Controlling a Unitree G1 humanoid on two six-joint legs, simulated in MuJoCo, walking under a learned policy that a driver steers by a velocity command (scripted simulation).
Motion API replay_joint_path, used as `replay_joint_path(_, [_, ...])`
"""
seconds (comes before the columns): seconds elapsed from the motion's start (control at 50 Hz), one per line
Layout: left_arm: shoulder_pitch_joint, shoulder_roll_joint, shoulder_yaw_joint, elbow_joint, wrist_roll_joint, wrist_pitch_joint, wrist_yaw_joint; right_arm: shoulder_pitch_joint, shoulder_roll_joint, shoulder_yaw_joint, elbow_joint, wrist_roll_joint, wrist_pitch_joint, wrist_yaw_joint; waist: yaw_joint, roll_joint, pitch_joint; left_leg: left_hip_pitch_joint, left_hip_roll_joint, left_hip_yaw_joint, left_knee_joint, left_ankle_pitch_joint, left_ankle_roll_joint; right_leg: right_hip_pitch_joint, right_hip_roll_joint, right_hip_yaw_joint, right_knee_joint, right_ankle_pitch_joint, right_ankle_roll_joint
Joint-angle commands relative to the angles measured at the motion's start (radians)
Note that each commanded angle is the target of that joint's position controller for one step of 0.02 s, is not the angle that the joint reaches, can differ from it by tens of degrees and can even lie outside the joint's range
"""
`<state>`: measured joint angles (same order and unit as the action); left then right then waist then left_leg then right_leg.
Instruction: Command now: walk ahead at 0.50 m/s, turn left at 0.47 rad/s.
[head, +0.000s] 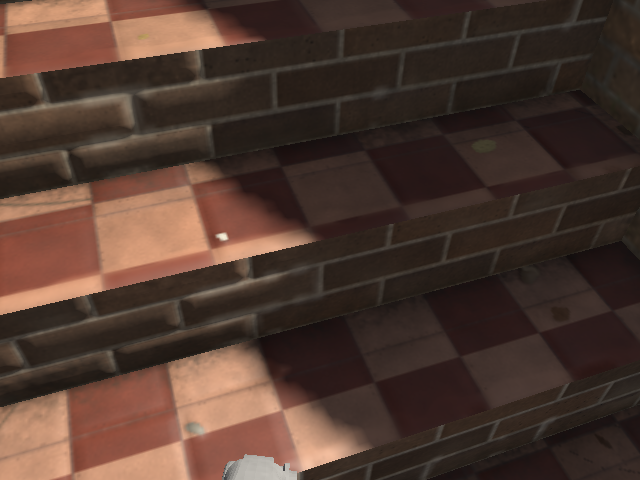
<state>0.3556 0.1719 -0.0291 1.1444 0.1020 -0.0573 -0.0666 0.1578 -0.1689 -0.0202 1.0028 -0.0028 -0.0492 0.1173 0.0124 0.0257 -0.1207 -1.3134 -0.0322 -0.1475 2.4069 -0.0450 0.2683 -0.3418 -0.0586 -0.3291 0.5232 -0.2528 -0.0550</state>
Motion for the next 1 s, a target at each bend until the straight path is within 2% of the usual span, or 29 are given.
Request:
replay_joint_path(0.02, [-0.034, 0.047, -0.004, -0.064, 0.015, -0.030, 0.003, -0.037, -0.058, 0.001, -0.052, -0.004, 0.014, -0.013, -0.029, -0.090, 0.035, -0.115, 0.025, 0.040, -0.021, 0.007, 0.022, 0.124, -0.182, 0.137, -0.310, 0.052, -0.136])
replay_joint_path(0.16, [0.085, -0.015, -0.031, -0.013, 0.057, -0.043, -0.048, -0.308, -0.019, 0.034, -0.215, -0.030, 0.100, -0.067, 0.031, -0.059, 0.074, -0.366, 0.188, 0.022, -0.462, -0.145, 0.009, 0.430, -0.369, 0.183, -0.451, 0.126, -0.186])
replay_joint_path(0.18, [-0.093, 0.075, -0.006, -0.079, 0.003, -0.036, -0.066, -0.345, -0.029, 0.041, -0.246, -0.038, 0.113, -0.053, -0.026, -0.066, 0.058, -0.053, 0.185, 0.178, -0.744, -0.407, -0.014, 0.233, -0.328, 0.053, -0.548, 0.140, -0.192])
replay_joint_path(0.22, [-0.030, 0.130, -0.001, -0.077, -0.028, -0.057, -0.073, -0.324, -0.010, 0.043, -0.241, -0.032, 0.117, -0.007, -0.033, -0.183, 0.037, 0.269, 0.078, 0.343, -0.732, -0.514, -0.085, 0.104, -0.340, -0.001, -0.505, 0.587, -0.254])
replay_joint_path(0.24, [-0.043, 0.201, 0.022, -0.071, -0.014, -0.064, -0.066, -0.204, -0.015, 0.041, -0.219, -0.023, 0.104, -0.009, -0.088, -0.210, 0.003, 0.281, 0.023, 0.317, -0.771, -0.414, -0.068, 0.219, -0.372, -0.013, -0.375, 1.048, -0.279])
replay_joint_path(0.28, [-0.037, 0.229, 0.037, -0.089, -0.009, -0.086, -0.046, -0.074, -0.085, 0.014, -0.203, -0.007, 0.065, -0.034, -0.115, -0.193, -0.156, 0.474, -0.098, 0.301, -1.095, -0.338, -0.032, 0.390, -0.309, -0.030, -0.110, 1.619, -0.247])
replay_joint_path(0.32, [-0.073, 0.235, 0.039, -0.081, 0.029, -0.069, -0.092, 0.367, -0.227, -0.026, -0.079, -0.011, 0.063, -0.089, -0.254, -0.042, -0.326, 1.159, 0.011, -0.183, -1.501, -0.157, 0.069, -0.154, -0.196, 0.081, 0.390, 1.201, -0.121])
replay_joint_path(0.34, [-0.195, 0.173, 0.060, -0.124, -0.020, -0.037, -0.109, 0.525, -0.337, -0.058, -0.005, -0.059, 0.058, -0.088, -0.264, 0.119, -0.233, 1.292, 0.142, -0.635, -1.956, -0.339, 0.070, -0.565, 0.008, 0.203, 0.725, 0.336, -0.066])
replay_joint_path(0.36, [-0.303, 0.134, 0.076, -0.293, -0.088, -0.074, -0.038, 0.189, -0.274, -0.092, -0.097, -0.005, 0.061, -0.147, -0.135, 0.107, -0.177, 1.153, 0.131, -0.767, -2.002, -0.469, 0.043, -0.487, 0.071, 0.319, 1.137, 0.159, -0.017])
replay_joint_path(0.4, [-0.325, -0.034, 0.028, -0.405, -0.036, -0.081, 0.002, 0.050, -0.143, -0.048, -0.081, -0.010, 0.029, -0.165, -0.036, 0.092, 0.035, 0.848, 0.097, -0.549, -1.939, -0.618, 0.004, -0.599, 0.049, 0.411, 1.392, 0.182, -0.014])
replay_joint_path(0.42, [-0.264, -0.021, 0.018, -0.250, -0.093, -0.040, 0.003, 0.213, -0.126, -0.019, 0.036, -0.041, 0.014, -0.091, -0.053, 0.207, 0.080, 0.864, 0.083, -0.441, -1.836, -0.447, -0.090, -0.850, 0.146, 0.677, 1.485, 0.334, -0.145])
replay_joint_path(0.46, [-0.207, -0.012, 0.007, -0.261, -0.086, -0.030, -0.011, 0.180, -0.080, -0.006, 0.074, -0.054, 0.021, -0.053, 0.028, -0.028, 0.065, 0.864, 0.092, -0.393, -1.837, -0.115, -0.144, -0.937, 0.141, 0.668, 1.555, 0.329, -0.230])
replay_joint_path(0.52, [-0.308, 0.100, 0.023, -0.323, -0.092, -0.021, 0.016, 0.096, -0.111, -0.011, 0.043, -0.063, 0.006, -0.022, 0.096, -0.064, -0.042, 0.908, 0.075, -0.185, -1.918, 0.034, -0.151, -0.997, 0.074, 0.448, 1.484, 0.288, -0.189])
replay_joint_path(0.54, [-0.329, 0.061, 0.008, -0.326, -0.087, -0.013, 0.001, 0.185, -0.095, -0.005, 0.065, -0.075, -0.001, -0.034, 0.071, 0.038, -0.048, 0.914, 0.075, -0.217, -1.951, -0.019, -0.114, -1.049, 0.071, 0.385, 1.716, 0.226, -0.170])
replay_joint_path(0.58, [-0.351, -0.014, -0.028, -0.311, -0.063, -0.006, -0.003, 0.342, -0.013, 0.023, 0.139, -0.102, -0.013, -0.044, 0.040, 0.034, 0.027, 0.940, 0.075, -0.248, -1.965, -0.224, -0.099, -1.196, 0.069, 0.406, 1.910, 0.150, -0.195])
replay_joint_path(0.64, [-0.567, 0.018, -0.030, -0.446, -0.069, 0.017, 0.013, 0.386, -0.036, 0.027, 0.155, -0.120, -0.029, -0.019, 0.004, -0.057, 0.017, 0.849, 0.057, -0.206, -2.040, -0.220, -0.073, -1.081, 0.005, 0.311, 1.534, 0.176, -0.172])
replay_joint_path(0.66, [-0.657, 0.036, -0.024, -0.485, -0.073, 0.030, 0.027, 0.401, -0.056, 0.020, 0.140, -0.106, -0.041, -0.018, -0.043, -0.014, 0.017, 0.809, 0.059, -0.223, -2.085, -0.179, -0.049, -1.014, -0.016, 0.281, 1.408, 0.165, -0.128])
replay_joint_path(0.68, [-0.812, 0.015, -0.026, -0.543, -0.063, 0.054, 0.040, 0.386, -0.073, 0.018, 0.122, -0.060, -0.047, -0.008, -0.058, 0.032, 0.028, 0.701, 0.117, -0.281, -2.247, -0.086, 0.002, -0.885, -0.007, 0.195, 1.276, -0.037, -0.084])
replay_joint_path(0.7, [-0.781, -0.039, -0.045, -0.551, -0.049, 0.090, 0.032, 0.332, -0.074, 0.022, 0.122, -0.042, -0.028, 0.010, 0.004, 0.117, 0.007, 0.580, 0.148, -0.269, -2.341, 0.036, 0.067, -0.626, 0.019, 0.177, 1.117, -0.110, -0.076])
replay_joint_path(0.74, [-0.682, 0.035, -0.013, -0.541, -0.070, 0.119, 0.008, 0.288, -0.192, -0.007, 0.085, -0.016, -0.081, 0.030, 0.083, 0.207, -0.067, 0.771, 0.269, -0.265, -2.215, 1.409, 0.103, -0.392, 0.127, 0.107, 0.956, -0.016, -0.017])
replay_joint_path(0.76, [-0.580, 0.089, 0.006, -0.511, -0.067, 0.117, 0.008, 0.273, -0.242, -0.034, 0.063, 0.038, -0.098, 0.022, 0.112, 0.179, -0.103, 1.099, 0.278, -0.217, -2.072, 1.735, 0.084, -0.477, 0.184, 0.103, 0.696, -0.172, -0.010])
replay_joint_path(0.78, [-0.438, 0.118, 0.027, -0.471, -0.060, 0.114, 0.019, 0.285, -0.235, -0.047, 0.083, 0.003, -0.101, 0.035, 0.131, 0.160, -0.214, 1.199, 0.248, -0.174, -1.858, 1.930, 0.067, -0.354, 0.186, 0.198, 0.556, -0.163, -0.059])
replay_joint_path(0.8, [-0.169, 0.136, 0.036, -0.373, -0.066, 0.118, 0.019, 0.408, -0.131, -0.032, 0.108, -0.087, -0.099, 0.055, 0.121, -0.056, -0.479, 1.016, 0.183, -0.161, -1.575, 1.789, 0.038, 0.091, 0.065, 0.507, 0.506, 0.107, -0.211])
replay_joint_path(0.82, [0.037, 0.164, 0.052, -0.290, -0.047, 0.124, 0.041, 0.357, -0.011, 0.001, 0.097, -0.137, -0.071, 0.086, 0.205, -0.275, -0.436, 0.639, 0.037, -0.170, -1.298, 0.874, -0.004, 0.320, -0.122, 0.967, 0.095, -0.273, -0.328])
replay_joint_path(0.84, [0.014, 0.167, 0.052, -0.298, -0.011, 0.122, 0.040, 0.254, -0.057, -0.032, 0.147, -0.063, -0.029, 0.094, 0.269, -0.375, -0.144, 0.358, -0.067, -0.163, -0.661, 0.202, -0.052, 0.063, -0.248, 1.325, -0.168, -0.832, -0.357])
replay_joint_path(0.86, [-0.070, 0.174, 0.055, -0.250, -0.035, 0.077, 0.039, 0.247, -0.073, -0.037, 0.133, -0.002, -0.024, 0.074, 0.168, -0.227, 0.018, 0.208, -0.025, -0.161, -0.423, 0.235, -0.047, -0.085, -0.266, 1.295, -0.139, -0.871, -0.305])
replay_joint_path(0.9, [-0.178, -0.034, 0.010, -0.150, -0.051, 0.036, 0.030, 0.103, -0.066, -0.034, 0.078, 0.003, -0.021, 0.009, 0.058, 0.052, 0.039, 0.111, -0.017, -0.161, -0.308, 0.140, 0.014, -0.129, -0.251, 0.929, -0.067, -0.581, -0.235])
replay_joint_path(0.94, [-0.270, -0.159, -0.021, -0.102, -0.066, -0.004, 0.034, 0.069, 0.043, -0.004, 0.006, -0.012, -0.007, -0.020, -0.040, 0.061, 0.044, 0.087, 0.010, -0.134, -0.381, 0.067, 0.037, -0.150, -0.166, 0.594, -0.083, -0.268, -0.151])
replay_joint_path(1.0, [-0.283, -0.086, 0.010, -0.121, -0.033, -0.032, 0.021, 0.009, 0.047, 0.014, -0.039, -0.005, 0.010, -0.019, -0.074, -0.014, 0.060, 0.143, 0.030, 0.030, -0.491, 0.012, 0.005, -0.214, -0.088, 0.259, -0.220, -0.060, -0.110])
